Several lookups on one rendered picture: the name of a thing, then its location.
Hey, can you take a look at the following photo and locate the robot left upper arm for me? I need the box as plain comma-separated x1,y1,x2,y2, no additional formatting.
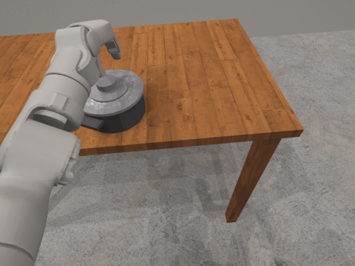
0,119,82,266

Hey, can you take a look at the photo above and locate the pot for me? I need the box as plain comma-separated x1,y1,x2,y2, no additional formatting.
80,75,146,134

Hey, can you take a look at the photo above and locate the left robot forearm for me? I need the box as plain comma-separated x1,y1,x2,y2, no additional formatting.
0,23,101,172

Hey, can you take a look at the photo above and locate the knob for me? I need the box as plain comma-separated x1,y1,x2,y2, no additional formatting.
96,75,117,92

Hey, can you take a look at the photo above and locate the left robot hand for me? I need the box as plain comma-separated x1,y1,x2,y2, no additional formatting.
73,19,121,78

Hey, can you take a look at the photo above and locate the table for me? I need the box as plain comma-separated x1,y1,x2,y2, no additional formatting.
0,19,304,223

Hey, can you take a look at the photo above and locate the lid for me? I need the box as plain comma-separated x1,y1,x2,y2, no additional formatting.
83,69,144,117

